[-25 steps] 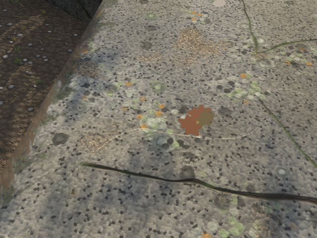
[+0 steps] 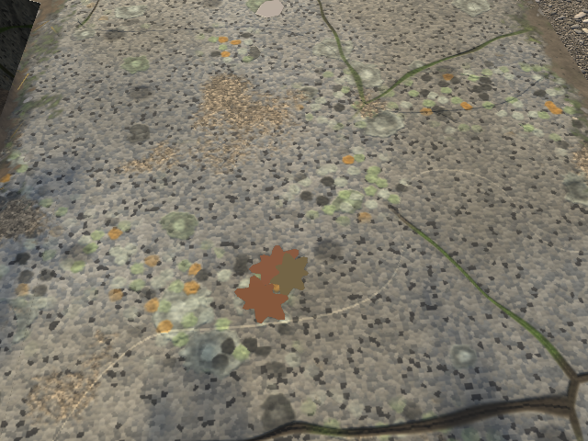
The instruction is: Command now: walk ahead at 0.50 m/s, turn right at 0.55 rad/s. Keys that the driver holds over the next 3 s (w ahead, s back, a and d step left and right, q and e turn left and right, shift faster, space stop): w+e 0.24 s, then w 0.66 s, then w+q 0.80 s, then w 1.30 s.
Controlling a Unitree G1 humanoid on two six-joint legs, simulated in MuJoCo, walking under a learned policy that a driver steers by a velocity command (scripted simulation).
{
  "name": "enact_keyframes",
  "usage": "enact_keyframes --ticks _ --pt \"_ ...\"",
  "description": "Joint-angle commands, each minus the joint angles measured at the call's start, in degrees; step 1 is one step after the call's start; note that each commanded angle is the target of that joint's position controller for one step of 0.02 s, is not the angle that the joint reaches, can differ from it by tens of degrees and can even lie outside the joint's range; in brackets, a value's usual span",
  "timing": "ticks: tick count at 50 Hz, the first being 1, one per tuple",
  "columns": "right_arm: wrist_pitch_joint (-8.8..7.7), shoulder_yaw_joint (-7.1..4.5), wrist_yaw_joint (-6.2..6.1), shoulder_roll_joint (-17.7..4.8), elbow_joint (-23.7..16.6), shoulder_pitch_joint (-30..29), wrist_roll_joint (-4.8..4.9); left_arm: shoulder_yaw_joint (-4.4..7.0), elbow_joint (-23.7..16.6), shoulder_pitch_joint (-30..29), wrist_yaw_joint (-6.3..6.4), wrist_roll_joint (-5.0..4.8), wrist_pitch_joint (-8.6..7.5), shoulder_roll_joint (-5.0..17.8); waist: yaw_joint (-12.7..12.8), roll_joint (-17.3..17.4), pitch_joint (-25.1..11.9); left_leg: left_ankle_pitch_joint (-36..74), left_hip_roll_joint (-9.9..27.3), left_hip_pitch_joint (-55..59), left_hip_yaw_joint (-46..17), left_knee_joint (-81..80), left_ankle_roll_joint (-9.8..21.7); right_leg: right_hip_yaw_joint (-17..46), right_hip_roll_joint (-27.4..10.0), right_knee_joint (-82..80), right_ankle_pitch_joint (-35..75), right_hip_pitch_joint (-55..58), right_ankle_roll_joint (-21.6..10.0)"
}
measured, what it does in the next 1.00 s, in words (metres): walks ahead: left foot, then right foot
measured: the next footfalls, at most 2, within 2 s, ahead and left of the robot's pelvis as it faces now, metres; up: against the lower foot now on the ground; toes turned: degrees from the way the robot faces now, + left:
left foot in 0.34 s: +0.39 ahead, +0.12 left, +0.00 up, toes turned -14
right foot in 0.86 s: +0.58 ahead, -0.19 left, +0.00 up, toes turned -15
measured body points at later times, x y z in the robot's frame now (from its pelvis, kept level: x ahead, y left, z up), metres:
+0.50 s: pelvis +0.29 +0.04 +0.01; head +0.31 +0.04 +0.46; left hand +0.43 +0.29 -0.12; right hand +0.35 -0.25 -0.10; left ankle +0.35 +0.13 -0.73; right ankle +0.18 -0.07 -0.64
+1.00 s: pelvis +0.53 -0.08 +0.01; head +0.55 -0.10 +0.46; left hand +0.73 +0.14 -0.08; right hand +0.53 -0.37 -0.12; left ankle +0.50 +0.08 -0.64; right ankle +0.54 -0.18 -0.73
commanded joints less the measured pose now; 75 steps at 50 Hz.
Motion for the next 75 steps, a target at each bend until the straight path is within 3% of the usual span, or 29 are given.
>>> enact_keyframes --ticks 1,8,12,15,17,18,19,20,21,23,26,32,38,42,43,44,45,46,48,53,59,64,67,69,70,71,72,73,75 --pt "-0.52 -2.14 -0.21 -7.2 -5.1 -0.4 -1.17 1.29 -4.2 0.9 0.71 0.40 -0.92 5.9 -1.1 -0.6 -5.9 3.4 4.4 -12.9 -3.6 -5.4 -0.9 22.2 -15.7 -15.4 12.6 13.7 -11.9" --pt "0.53 -0.81 -0.13 -3.2 -9.7 -11.9 -1.45 2.36 -3.7 6.1 2.67 -0.48 -0.23 9.4 2.4 -4.1 -2.9 25.2 -0.2 -7.7 -0.7 -33.6 -4.3 14.0 -9.6 -15.5 10.8 4.7 -7.3" --pt "-0.11 -1.22 0.68 -5.0 -12.1 -16.0 -0.39 2.24 -2.6 9.6 2.76 -0.88 0.35 8.7 4.0 -5.5 -3.1 26.4 -2.0 -5.7 -2.4 -40.7 -3.3 19.3 -11.7 -11.6 5.4 9.3 -5.9" --pt "-1.08 -1.79 1.45 -6.8 -11.7 -13.5 -0.48 2.05 -2.2 10.0 3.16 -0.27 0.67 8.1 2.5 -7.4 -3.7 21.3 -1.6 -3.6 -2.3 -42.8 -0.8 22.7 -14.6 -6.7 7.5 15.1 -5.0" --pt "-1.70 -2.95 1.18 -8.8 -9.4 -4.5 -1.38 1.16 -2.6 9.3 2.94 0.13 0.70 5.9 -2.0 -7.2 -8.4 20.8 -1.0 9.9 -1.5 -45.2 2.9 20.5 -10.8 3.0 16.2 14.3 -2.6" --pt "-1.75 -3.70 0.84 -11.8 -8.6 4.3 -2.10 0.09 -3.6 9.4 2.77 0.99 0.53 3.7 -5.7 -2.0 -16.2 20.3 7.8 24.1 -10.5 -43.5 6.7 16.2 -7.4 18.2 8.7 7.4 -0.5" --pt "-0.85 -5.23 1.22 -16.3 -5.4 10.9 -2.03 -0.85 -3.7 18.7 2.56 -0.88 -0.20 0.3 -2.6 17.6 -22.4 8.5 19.4 42.7 -36.8 -48.3 17.0 9.8 1.1 37.1 -18.2 -13.6 3.9" --pt "-0.63 -4.05 1.64 -11.0 -5.6 10.9 -0.18 -0.27 -2.7 17.6 2.69 -1.53 -0.51 5.4 -4.2 13.1 -19.1 -6.1 20.3 42.0 -44.3 -52.8 16.3 12.6 -2.0 44.1 -23.4 -22.0 4.1" --pt "-0.38 -3.10 1.51 -7.6 -6.4 7.6 0.01 0.53 -3.7 10.3 2.64 -1.47 -0.56 8.6 -5.5 7.0 -10.9 -6.9 17.8 35.0 -36.1 -53.7 13.7 12.4 -4.2 45.8 -18.3 -24.5 3.9" --pt "0.37 -2.16 1.47 -5.9 -7.0 2.3 -1.14 0.41 -5.7 3.6 2.62 0.19 -0.87 7.3 -3.4 2.0 -3.6 5.5 13.6 22.2 -24.9 -55.9 12.4 8.9 -8.1 41.0 -11.6 -22.4 4.0" --pt "0.20 -1.57 1.40 -4.7 -6.2 2.0 -1.15 0.07 -5.5 5.2 2.07 0.09 -0.75 4.3 -0.8 5.3 -3.9 16.2 9.9 16.4 -16.7 -58.7 12.1 6.3 -10.8 33.7 -9.0 -16.7 4.4" --pt "0.98 -2.60 0.62 -9.0 -4.3 5.1 0.02 -1.49 -8.4 -4.4 1.51 0.43 -1.12 1.5 -3.1 4.0 -2.4 23.1 8.4 14.5 -7.2 -62.0 11.7 2.8 -11.0 13.0 5.3 -14.5 6.2" --pt "2.34 -2.65 0.55 -10.0 -1.6 10.1 0.79 -1.31 -11.1 -12.3 0.21 -0.43 -1.67 2.9 -5.0 4.6 -0.4 23.4 10.9 19.4 -6.3 -59.0 9.8 1.7 -8.6 2.8 7.8 -11.2 4.9" --pt "3.35 -2.38 0.03 -9.9 -1.5 8.9 0.72 1.32 -7.4 1.3 0.47 0.26 -1.89 8.1 3.3 3.5 -8.5 40.9 7.8 18.4 -2.0 -41.2 6.1 -0.5 -6.1 -2.1 5.3 10.9 0.4" --pt "3.14 -1.02 -0.12 -6.9 -3.2 8.5 -0.78 2.57 -5.6 12.0 1.11 0.99 -1.68 12.4 7.4 -3.0 -17.2 28.0 4.4 7.5 1.0 -23.4 3.6 11.3 -16.8 -0.4 7.3 27.6 -3.7" --pt "1.84 0.81 0.12 -0.9 -4.4 14.8 -0.62 3.30 -4.5 14.5 0.90 1.04 -1.25 16.9 4.0 -18.5 -23.0 -7.6 -4.9 -14.1 1.5 -4.9 0.4 36.8 -28.4 -6.6 -2.8 43.3 -12.6" --pt "0.90 -0.53 0.45 -6.9 -3.6 11.9 0.53 1.97 -4.6 14.7 0.74 0.28 -1.15 11.4 6.2 -12.7 -21.0 -11.0 -2.3 -21.3 -4.6 2.1 0.8 41.1 -27.6 -10.5 -11.4 41.5 -12.3" --pt "0.48 -1.24 0.73 -9.2 -5.0 7.2 1.65 1.10 -5.0 10.8 0.83 0.24 -1.30 9.1 5.6 -9.4 -13.0 -5.9 0.3 -24.2 -4.2 2.9 1.5 32.4 -26.0 -11.4 -9.7 34.6 -9.8" --pt "1.08 -1.38 0.48 -8.1 -5.1 3.8 0.63 0.08 -5.5 4.2 0.61 0.99 -1.55 6.0 2.5 -4.7 -6.2 2.5 4.1 -20.0 -3.1 -2.4 1.0 21.1 -21.6 -14.6 -0.7 21.3 -7.4" --pt "4.06 -1.32 0.20 -4.5 -5.2 4.3 0.63 0.56 -3.0 2.4 0.82 1.71 -3.55 6.0 -1.0 -4.3 -2.7 11.7 5.0 -16.3 -5.5 -8.5 -0.8 8.2 -19.8 -21.2 10.0 12.0 -6.7" --pt "3.63 -0.82 1.54 -2.9 -8.1 -4.6 0.23 0.84 -0.4 4.2 2.02 1.43 -3.29 7.6 1.8 -2.9 0.0 28.5 3.3 -16.0 -2.2 -26.3 -0.5 -3.2 -17.8 -22.7 14.3 14.3 -3.5" --pt "3.61 -0.25 3.26 -2.1 -13.0 -12.7 0.35 1.39 2.6 9.2 2.49 0.47 -1.38 9.2 4.8 -2.2 2.4 23.9 2.3 -20.0 1.5 -33.8 1.8 -6.2 -21.0 -18.9 20.0 25.2 -2.6" --pt "3.81 -1.10 4.21 -3.7 -14.8 -11.5 0.42 1.88 2.4 8.2 3.17 0.13 0.11 11.1 2.3 -4.8 -0.5 15.2 -1.5 -14.1 6.1 -34.8 4.5 -8.7 -21.7 -10.4 42.4 28.9 -0.8" --pt "4.15 -3.26 3.93 -7.4 -13.1 -0.8 0.54 2.12 1.9 7.0 3.92 0.09 1.08 12.3 -4.0 -6.0 -7.1 12.8 -6.0 1.0 8.3 -36.4 7.4 -10.6 -20.3 5.4 55.4 26.5 1.1" --pt "4.45 -5.22 2.97 -11.2 -10.9 8.7 0.57 1.79 1.2 6.5 4.26 0.13 0.93 11.9 -9.0 -3.6 -12.0 16.1 -5.1 17.6 3.8 -39.7 10.1 -11.2 -18.1 19.4 46.5 16.5 3.3" --pt "4.77 -6.74 1.80 -17.7 -10.3 12.4 0.54 -0.38 -1.6 10.7 3.53 1.94 -0.43 5.0 -6.0 9.9 -17.7 14.4 9.8 39.8 -22.8 -40.1 18.7 -10.3 -9.8 41.0 3.4 -8.8 6.9" --pt "4.14 -5.87 1.90 -16.6 -11.8 12.7 0.36 -1.28 -2.6 9.5 2.44 1.36 -3.01 4.6 -5.8 10.0 -26.1 10.3 17.7 48.0 -47.4 -49.6 25.6 3.0 -2.2 51.8 -25.1 -20.4 7.4" --pt "3.78 -4.73 1.97 -12.5 -11.4 12.0 -0.14 -0.13 -4.2 2.9 1.55 -0.98 -4.46 8.4 -8.0 5.5 -20.7 10.5 15.5 45.0 -39.3 -51.4 21.9 7.4 -6.0 52.7 -21.0 -26.1 6.2" --pt "3.48 -3.76 1.82 -9.1 -12.3 4.9 0.23 -0.33 -4.7 0.4 1.84 -0.10 -5.29 7.6 -3.3 -0.7 -9.2 18.2 10.4 27.4 -25.1 -52.5 17.6 5.8 -10.5 42.6 -12.9 -23.3 5.6"
Over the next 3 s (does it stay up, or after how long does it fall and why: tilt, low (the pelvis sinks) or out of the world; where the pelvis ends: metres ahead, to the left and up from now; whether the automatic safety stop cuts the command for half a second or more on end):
stays up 1.61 0.03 0.00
